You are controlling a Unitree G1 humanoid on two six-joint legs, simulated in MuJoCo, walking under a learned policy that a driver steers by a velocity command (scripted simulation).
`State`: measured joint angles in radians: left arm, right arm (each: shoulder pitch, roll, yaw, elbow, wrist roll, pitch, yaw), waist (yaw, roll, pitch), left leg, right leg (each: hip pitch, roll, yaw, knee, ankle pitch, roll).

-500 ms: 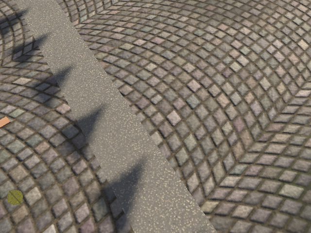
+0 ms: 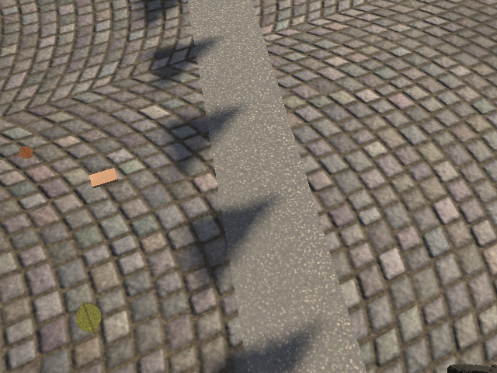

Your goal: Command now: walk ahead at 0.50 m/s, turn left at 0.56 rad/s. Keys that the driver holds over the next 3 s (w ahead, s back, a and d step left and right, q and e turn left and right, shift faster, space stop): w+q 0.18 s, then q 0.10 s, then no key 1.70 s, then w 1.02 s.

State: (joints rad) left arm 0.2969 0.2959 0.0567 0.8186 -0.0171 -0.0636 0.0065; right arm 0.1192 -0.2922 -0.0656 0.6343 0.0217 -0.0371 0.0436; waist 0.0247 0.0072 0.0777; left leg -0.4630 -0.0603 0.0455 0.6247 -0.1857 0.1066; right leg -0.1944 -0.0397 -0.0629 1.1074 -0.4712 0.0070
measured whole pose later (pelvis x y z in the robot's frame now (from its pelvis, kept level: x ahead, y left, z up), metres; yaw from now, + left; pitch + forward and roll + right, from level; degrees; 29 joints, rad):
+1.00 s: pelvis +0.30 -0.02 +0.01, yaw +16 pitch -1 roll +0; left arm 0.15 0.24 0.02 0.87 0.01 -0.01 -0.01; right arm 0.24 -0.22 -0.03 0.78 -0.01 0.00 -0.03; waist 0.01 0.00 0.03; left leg -0.20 0.00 -0.06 0.56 -0.33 -0.02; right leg -0.28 0.01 -0.01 0.53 -0.22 -0.01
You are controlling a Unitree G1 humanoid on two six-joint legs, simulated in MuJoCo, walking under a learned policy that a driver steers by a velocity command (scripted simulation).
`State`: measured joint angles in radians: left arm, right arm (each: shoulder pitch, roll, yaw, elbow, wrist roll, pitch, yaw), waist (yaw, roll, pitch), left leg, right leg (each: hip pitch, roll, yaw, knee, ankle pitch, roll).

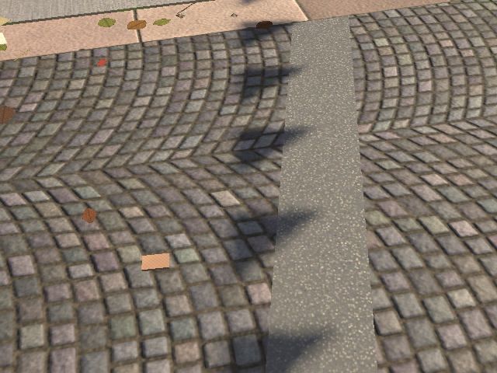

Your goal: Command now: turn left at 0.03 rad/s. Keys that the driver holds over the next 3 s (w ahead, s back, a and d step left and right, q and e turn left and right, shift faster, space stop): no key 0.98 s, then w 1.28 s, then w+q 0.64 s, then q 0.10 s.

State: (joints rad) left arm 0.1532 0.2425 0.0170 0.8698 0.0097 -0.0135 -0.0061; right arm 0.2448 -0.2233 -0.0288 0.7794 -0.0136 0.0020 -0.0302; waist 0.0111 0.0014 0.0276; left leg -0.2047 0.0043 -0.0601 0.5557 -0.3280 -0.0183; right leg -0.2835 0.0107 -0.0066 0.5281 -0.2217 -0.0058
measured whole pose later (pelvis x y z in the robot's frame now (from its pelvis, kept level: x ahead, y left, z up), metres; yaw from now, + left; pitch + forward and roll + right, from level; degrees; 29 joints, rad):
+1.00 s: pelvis +0.01 +0.00 +0.00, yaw -1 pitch -1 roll +0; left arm 0.18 0.21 0.02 1.11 0.00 0.02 0.04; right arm 0.30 -0.18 -0.01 1.08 0.00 -0.01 -0.05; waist 0.01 -0.01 0.04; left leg -0.15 0.00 -0.03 0.48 -0.30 -0.02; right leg -0.26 0.01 0.02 0.50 -0.22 0.00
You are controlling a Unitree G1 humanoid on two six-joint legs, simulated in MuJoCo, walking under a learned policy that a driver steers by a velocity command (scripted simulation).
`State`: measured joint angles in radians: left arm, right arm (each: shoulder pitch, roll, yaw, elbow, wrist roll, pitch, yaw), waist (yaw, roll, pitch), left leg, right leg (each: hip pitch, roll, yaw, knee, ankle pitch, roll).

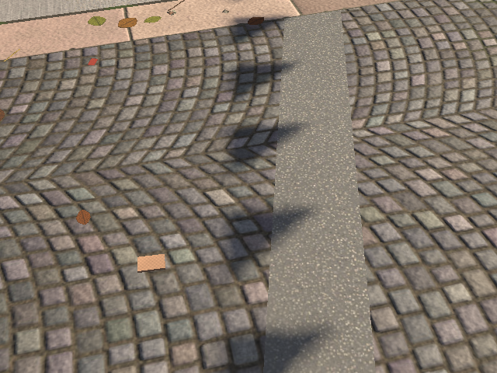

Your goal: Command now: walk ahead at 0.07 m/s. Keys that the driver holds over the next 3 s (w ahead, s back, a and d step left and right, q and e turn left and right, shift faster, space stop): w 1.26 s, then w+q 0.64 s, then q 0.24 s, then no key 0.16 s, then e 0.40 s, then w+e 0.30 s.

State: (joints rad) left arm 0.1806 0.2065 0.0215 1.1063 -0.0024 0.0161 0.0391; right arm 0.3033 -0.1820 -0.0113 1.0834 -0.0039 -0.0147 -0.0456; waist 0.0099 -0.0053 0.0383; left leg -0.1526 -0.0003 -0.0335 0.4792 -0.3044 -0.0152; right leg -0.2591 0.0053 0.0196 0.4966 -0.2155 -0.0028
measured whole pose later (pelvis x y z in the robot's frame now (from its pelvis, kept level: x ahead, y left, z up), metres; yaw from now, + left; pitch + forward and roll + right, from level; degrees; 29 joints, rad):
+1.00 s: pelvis +0.42 +0.04 +0.01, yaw +0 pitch +0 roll +1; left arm 0.18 0.27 0.05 0.91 -0.01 -0.08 0.02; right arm 0.32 -0.23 -0.04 1.00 -0.01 -0.11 0.03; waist -0.04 -0.04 0.01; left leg -0.15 -0.08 0.06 0.28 -0.13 0.08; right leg -0.65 -0.14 0.05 1.02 -0.16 -0.03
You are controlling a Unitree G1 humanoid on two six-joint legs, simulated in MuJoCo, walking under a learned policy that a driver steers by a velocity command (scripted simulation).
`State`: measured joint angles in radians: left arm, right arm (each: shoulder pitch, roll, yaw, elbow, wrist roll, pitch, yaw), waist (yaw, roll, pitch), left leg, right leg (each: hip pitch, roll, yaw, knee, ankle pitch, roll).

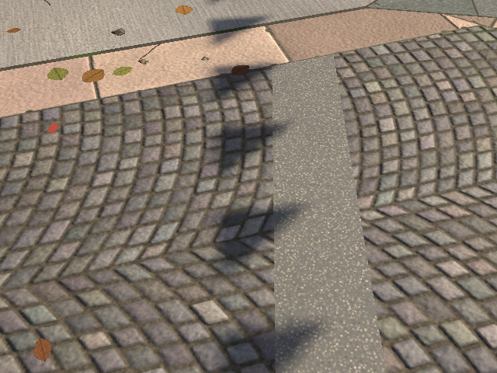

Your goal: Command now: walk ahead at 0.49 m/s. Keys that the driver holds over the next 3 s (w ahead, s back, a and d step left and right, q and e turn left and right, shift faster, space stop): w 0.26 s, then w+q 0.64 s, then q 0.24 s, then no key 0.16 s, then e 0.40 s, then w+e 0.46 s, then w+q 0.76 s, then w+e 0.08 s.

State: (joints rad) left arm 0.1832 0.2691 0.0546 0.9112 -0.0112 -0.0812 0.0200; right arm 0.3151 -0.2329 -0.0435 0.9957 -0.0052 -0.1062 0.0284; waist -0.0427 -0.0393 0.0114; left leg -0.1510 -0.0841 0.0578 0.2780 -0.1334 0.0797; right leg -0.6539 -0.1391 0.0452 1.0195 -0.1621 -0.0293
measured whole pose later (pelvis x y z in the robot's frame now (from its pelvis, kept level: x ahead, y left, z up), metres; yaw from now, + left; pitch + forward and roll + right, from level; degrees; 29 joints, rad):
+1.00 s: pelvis +0.56 +0.02 -0.01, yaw +22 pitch +1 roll +0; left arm 0.16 0.28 0.06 0.84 -0.01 -0.12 0.02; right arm 0.21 -0.27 -0.09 0.80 0.01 -0.06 0.03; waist -0.01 -0.01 0.07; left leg -0.33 -0.11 0.00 0.47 -0.15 0.11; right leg -0.47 -0.07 0.04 1.22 -0.40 0.01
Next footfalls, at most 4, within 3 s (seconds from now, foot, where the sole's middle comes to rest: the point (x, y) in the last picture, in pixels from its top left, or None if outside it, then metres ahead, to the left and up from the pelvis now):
0.30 right None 0.35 -0.16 -0.78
0.84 left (209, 334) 0.63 0.10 -0.78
1.30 right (234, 254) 0.89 0.03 -0.78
1.66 left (177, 307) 0.71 0.20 -0.78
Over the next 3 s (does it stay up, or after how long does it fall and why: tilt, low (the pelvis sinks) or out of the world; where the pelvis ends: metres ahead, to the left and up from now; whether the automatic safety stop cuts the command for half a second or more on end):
stays up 1.29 0.11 0.00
